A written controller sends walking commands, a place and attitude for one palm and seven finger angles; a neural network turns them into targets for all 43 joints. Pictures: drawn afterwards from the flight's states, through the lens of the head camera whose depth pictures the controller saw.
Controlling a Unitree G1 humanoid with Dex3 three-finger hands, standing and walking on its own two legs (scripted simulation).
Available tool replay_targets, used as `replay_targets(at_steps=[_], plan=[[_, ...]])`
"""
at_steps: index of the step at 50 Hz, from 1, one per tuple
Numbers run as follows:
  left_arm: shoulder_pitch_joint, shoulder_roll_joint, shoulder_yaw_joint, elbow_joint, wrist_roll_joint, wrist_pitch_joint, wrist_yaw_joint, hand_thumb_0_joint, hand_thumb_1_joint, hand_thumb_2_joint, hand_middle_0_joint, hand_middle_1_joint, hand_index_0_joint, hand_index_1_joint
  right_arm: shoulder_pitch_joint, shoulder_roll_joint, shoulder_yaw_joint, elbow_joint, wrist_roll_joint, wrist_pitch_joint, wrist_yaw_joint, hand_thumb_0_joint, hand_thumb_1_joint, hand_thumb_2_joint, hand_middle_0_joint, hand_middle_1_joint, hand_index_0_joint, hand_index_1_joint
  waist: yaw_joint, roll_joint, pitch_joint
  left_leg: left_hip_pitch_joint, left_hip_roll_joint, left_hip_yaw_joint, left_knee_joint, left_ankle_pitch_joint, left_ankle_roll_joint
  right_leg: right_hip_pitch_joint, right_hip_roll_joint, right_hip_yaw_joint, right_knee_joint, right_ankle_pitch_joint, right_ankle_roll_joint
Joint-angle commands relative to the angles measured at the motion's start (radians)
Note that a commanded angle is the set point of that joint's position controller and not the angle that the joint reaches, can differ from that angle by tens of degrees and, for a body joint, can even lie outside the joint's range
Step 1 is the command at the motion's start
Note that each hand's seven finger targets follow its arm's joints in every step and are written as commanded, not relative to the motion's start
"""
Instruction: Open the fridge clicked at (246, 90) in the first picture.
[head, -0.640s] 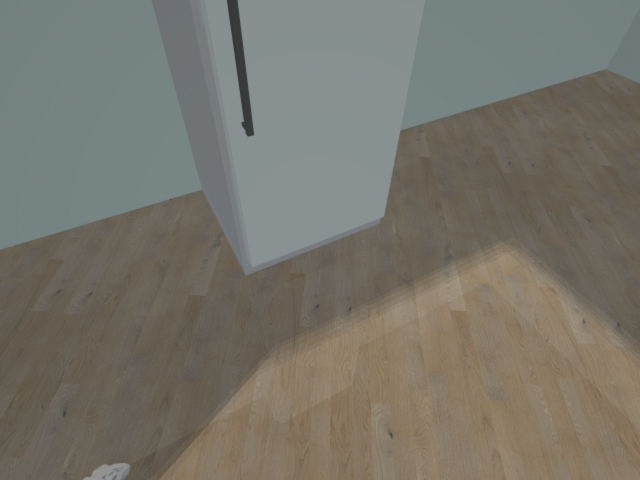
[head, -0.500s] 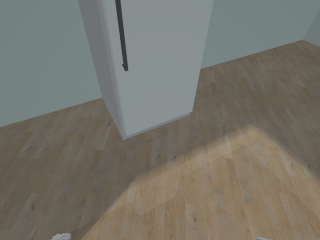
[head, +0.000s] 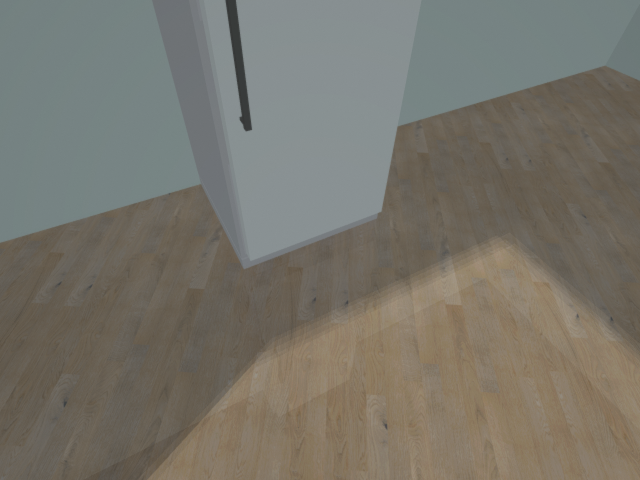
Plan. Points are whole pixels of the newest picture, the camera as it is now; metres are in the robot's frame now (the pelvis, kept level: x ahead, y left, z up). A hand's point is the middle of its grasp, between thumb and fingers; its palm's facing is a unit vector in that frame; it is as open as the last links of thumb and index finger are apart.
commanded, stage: stand and wait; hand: left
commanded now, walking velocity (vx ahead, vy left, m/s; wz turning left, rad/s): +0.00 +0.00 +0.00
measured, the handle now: (236, 62) +0.97 +0.26 +0.08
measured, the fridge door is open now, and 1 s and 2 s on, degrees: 0 0 0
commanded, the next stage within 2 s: look at it before walking up in 0.18 s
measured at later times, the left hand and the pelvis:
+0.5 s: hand out of the picture +0.08 +0.24 -0.15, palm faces -0.03 -0.94 -0.33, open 7.4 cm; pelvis +0.00 +0.00 +0.00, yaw +0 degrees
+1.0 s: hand out of the picture +0.08 +0.24 -0.15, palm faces -0.04 -0.94 -0.34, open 7.4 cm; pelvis +0.01 -0.01 +0.00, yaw -1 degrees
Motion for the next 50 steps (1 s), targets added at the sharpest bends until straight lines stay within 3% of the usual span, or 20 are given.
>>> replay_targets(at_steps=[1, 12, 23, 35, 46, 47, 50], plan=[[-0.061, 0.201, 0.039, -0.06, 0.001, -0.026, 0.018, 0.0, 0.9, 0.9, -0.2, -0.3, -0.2, -0.3, -0.061, -0.199, -0.038, -0.061, -0.004, -0.031, -0.012, 0.0, -0.9, -0.9, 0.2, 0.3, 0.2, 0.3, 0.003, 0.007, -0.055, -0.006, 0.109, -0.1, -0.086, 0.082, 0.032, 0.009, -0.112, 0.105, -0.086, 0.043, -0.042], [-0.071, 0.202, 0.038, -0.055, 0.003, -0.024, 0.017, 0.0, 0.9, 0.9, -0.2, -0.3, -0.2, -0.3, -0.057, -0.204, -0.036, -0.05, -0.003, -0.032, -0.011, 0.0, -0.9, -0.9, 0.2, 0.3, 0.2, 0.3, 0.003, 0.007, -0.044, -0.006, 0.113, -0.103, -0.107, 0.069, 0.032, 0.006, -0.108, 0.105, -0.095, 0.028, -0.038], [-0.071, 0.204, 0.041, -0.058, 0.004, -0.03, 0.02, 0.0, 0.9, 0.9, -0.2, -0.3, -0.2, -0.3, -0.064, -0.202, -0.037, -0.05, -0.001, -0.033, -0.012, 0.0, -0.9, -0.9, 0.2, 0.3, 0.2, 0.3, 0.004, 0.002, -0.072, 0.028, 0.118, -0.091, -0.093, 0.152, 0.028, 0.032, -0.113, 0.098, -0.088, 0.133, -0.039], [-0.073, 0.207, 0.04, -0.054, 0.004, -0.028, 0.018, 0.0, 0.9, 0.9, -0.2, -0.3, -0.2, -0.3, -0.074, -0.204, -0.034, -0.048, -0.001, -0.03, -0.013, 0.0, -0.9, -0.9, 0.2, 0.3, 0.2, 0.3, 0.002, 0.006, -0.053, 0.034, 0.117, -0.09, -0.109, 0.125, 0.026, 0.026, -0.112, 0.105, -0.109, 0.106, -0.038], [-0.073, 0.21, 0.042, -0.055, 0.004, -0.029, 0.018, 0.0, 0.9, 0.9, -0.2, -0.3, -0.2, -0.3, -0.071, -0.208, -0.035, -0.045, -0.001, -0.032, -0.016, 0.0, -0.9, -0.9, 0.2, 0.3, 0.2, 0.3, 0.001, -0.005, -0.073, 0.063, 0.123, -0.077, -0.1, 0.169, 0.024, 0.036, -0.11, 0.111, -0.1, 0.179, -0.041], [-0.07, 0.203, 0.043, -0.06, 0.003, -0.024, 0.017, 0.0, 0.9, 0.9, -0.2, -0.3, -0.2, -0.3, -0.064, -0.202, -0.037, -0.048, -0.002, -0.03, -0.018, 0.0, -0.9, -0.9, 0.2, 0.3, 0.2, 0.3, 0.0, 0.007, -0.069, 0.069, 0.126, -0.064, -0.086, 0.162, 0.021, 0.019, -0.107, 0.119, -0.091, 0.19, -0.042], [-0.011, 0.1, 0.031, -0.063, 0.004, 0.009, 0.023, 0.0, 0.9, 0.9, -0.2, -0.3, -0.2, -0.3, 0.002, -0.082, -0.023, -0.048, -0.004, -0.007, -0.024, 0.0, -0.9, -0.9, 0.2, 0.3, 0.2, 0.3, -0.004, -0.017, -0.052, 0.056, 0.127, -0.009, -0.023, 0.155, 0.001, -0.031, -0.105, 0.142, -0.036, 0.256, -0.031]])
